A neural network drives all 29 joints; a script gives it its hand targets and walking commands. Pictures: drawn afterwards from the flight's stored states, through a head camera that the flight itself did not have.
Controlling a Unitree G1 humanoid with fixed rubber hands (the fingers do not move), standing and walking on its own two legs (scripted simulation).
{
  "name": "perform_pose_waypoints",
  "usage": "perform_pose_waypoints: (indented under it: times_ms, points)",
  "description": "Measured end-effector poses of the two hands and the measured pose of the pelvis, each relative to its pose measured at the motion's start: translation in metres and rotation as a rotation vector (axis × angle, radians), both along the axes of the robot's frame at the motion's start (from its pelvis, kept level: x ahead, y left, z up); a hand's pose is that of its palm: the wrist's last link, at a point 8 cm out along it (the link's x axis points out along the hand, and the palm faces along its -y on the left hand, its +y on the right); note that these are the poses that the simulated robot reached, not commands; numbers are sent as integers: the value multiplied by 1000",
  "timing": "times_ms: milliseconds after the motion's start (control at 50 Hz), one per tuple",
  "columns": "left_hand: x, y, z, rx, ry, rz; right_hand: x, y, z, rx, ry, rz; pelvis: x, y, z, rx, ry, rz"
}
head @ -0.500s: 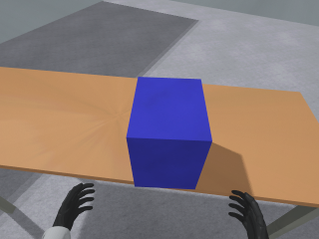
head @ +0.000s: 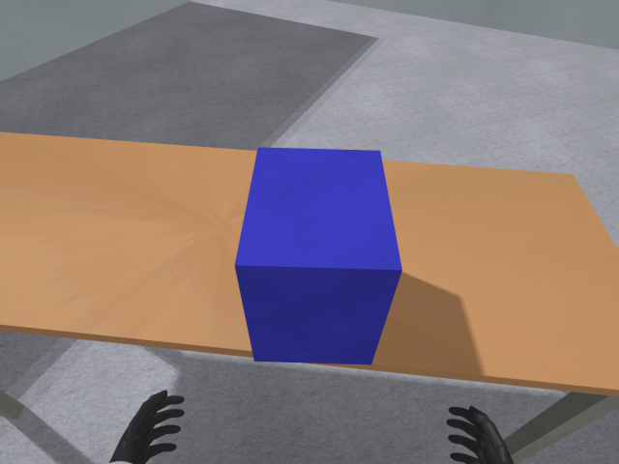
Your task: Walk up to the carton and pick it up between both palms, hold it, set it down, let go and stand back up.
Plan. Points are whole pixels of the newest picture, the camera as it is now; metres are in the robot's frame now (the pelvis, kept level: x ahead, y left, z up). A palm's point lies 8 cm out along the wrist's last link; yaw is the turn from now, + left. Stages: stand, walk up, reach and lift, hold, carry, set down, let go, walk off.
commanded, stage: set down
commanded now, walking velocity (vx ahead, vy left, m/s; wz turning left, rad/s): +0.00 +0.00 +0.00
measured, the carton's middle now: (315, 258) +0.40 +0.02 +0.05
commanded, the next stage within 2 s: let go in 0.18 s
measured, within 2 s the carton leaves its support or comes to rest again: neither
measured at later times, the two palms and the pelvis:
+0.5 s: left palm (147, 456) +0.16 +0.22 -0.08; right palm out of the picture +0.15 -0.23 -0.08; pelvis +0.00 -0.01 +0.00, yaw +0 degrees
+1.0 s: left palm out of the picture +0.08 +0.27 -0.10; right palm out of the picture +0.08 -0.26 -0.10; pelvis -0.01 +0.01 -0.01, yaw +1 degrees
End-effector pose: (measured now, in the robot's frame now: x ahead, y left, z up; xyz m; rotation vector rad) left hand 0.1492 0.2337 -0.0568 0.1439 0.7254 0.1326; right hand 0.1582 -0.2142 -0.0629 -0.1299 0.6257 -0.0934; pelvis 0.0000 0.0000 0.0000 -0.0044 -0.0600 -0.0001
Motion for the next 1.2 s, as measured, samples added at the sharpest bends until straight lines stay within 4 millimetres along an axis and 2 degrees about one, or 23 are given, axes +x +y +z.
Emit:
perform_pose_waypoints:
  times_ms: [300, 520, 760, 840, 980, 1080, 1200]
  points:
    - [0, -6, -20, 16, 109, -8, -8, -11, -21, -34, 88, 24, -4, -4, -2, 3, 0, 0]
    - [8, -11, -20, 19, 101, -19, -6, -17, -21, -44, 80, 27, -4, -5, -2, 4, -6, -1]
    - [2, -9, -23, 25, 85, -20, -8, -20, -21, -62, 96, 21, -5, -3, -4, 2, 11, 3]
    - [-15, 6, -27, 53, 74, -9, -24, -30, -30, -92, 185, -11, -5, -1, -6, -1, 29, 9]
    - [-60, 31, -40, 83, 165, 21, -68, -42, -41, -124, 302, -44, -11, 5, -8, -3, 27, 13]
    - [-87, 39, -48, 85, 222, 26, -96, -40, -46, -126, 358, -48, -19, 10, -9, -2, 22, 15]
    - [-108, 42, -54, 77, 258, 22, -121, -31, -50, -119, 395, -42, -30, 17, -10, 0, 16, 16]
